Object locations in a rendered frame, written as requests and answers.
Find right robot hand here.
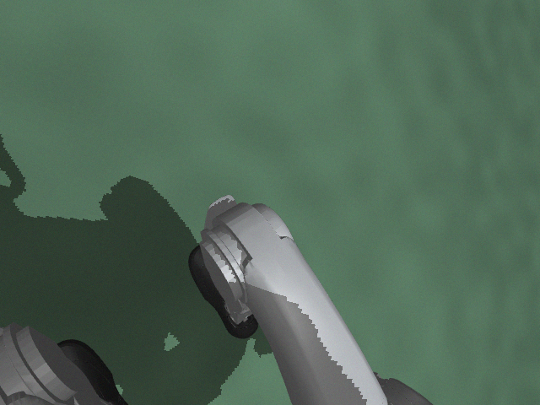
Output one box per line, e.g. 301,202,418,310
374,372,433,405

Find right robot foot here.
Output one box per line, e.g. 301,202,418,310
188,245,258,338

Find left robot foot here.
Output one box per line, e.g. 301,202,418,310
57,339,128,405

